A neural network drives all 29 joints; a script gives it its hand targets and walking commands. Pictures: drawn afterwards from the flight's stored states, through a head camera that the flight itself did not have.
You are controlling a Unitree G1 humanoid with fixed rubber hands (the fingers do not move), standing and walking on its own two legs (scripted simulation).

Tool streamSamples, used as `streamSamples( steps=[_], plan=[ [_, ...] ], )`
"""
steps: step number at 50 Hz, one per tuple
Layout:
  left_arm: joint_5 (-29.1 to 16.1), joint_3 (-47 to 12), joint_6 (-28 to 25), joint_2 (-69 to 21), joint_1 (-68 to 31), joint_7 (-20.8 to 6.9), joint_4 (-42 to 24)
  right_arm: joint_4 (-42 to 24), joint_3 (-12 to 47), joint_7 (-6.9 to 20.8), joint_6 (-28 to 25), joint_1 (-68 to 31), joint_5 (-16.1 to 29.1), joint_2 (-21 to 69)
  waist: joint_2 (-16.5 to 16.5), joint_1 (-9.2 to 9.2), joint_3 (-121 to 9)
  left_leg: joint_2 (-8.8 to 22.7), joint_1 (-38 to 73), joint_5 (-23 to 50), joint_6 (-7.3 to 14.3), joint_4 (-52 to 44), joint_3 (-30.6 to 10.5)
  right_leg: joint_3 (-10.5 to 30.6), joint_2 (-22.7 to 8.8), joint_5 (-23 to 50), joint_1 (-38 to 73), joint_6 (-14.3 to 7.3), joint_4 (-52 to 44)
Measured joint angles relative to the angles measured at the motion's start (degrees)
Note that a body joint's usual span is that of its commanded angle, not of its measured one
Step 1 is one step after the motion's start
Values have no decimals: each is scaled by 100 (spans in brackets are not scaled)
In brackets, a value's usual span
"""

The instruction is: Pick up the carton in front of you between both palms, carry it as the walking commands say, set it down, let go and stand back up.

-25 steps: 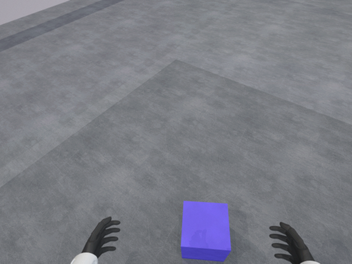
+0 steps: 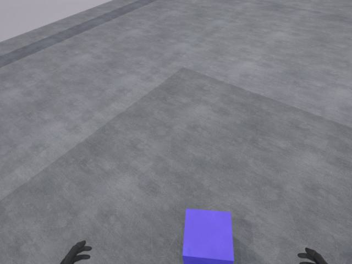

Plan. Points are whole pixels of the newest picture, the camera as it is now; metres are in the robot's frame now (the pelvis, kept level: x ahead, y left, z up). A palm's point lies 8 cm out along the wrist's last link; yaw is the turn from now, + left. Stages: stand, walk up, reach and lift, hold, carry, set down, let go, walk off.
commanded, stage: stand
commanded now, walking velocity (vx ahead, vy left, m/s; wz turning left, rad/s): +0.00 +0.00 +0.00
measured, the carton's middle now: (206, 241) +0.36 -0.06 -0.64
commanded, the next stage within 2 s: none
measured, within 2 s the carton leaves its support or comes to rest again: neither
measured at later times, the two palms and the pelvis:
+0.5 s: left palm out of the picture +0.09 +0.30 -0.09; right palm out of the picture +0.10 -0.30 -0.10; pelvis -0.01 -0.01 +0.01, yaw +1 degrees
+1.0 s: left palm out of the picture +0.07 +0.31 -0.09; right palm out of the picture +0.07 -0.31 -0.10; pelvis -0.02 -0.01 +0.01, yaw +1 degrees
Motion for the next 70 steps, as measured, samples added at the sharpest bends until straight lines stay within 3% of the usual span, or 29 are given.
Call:
streamSamples(
  steps=[34, 70],
  plan=[
    [-104, -141, -50, 157, -297, -49, 1201, 1125, 213, -5, -138, -120, 91, -216, -90, 12, 76, 29, 359, 406, -44, -584, -60, -47, -12, 373, 373, -38, -559],
    [-150, -223, -61, 291, -481, -75, 1655, 1662, 244, 36, -157, -305, 145, -305, -146, 15, 166, 8, 428, 611, -33, -822, -45, -23, -45, 576, 441, -19, -795]
  ],
)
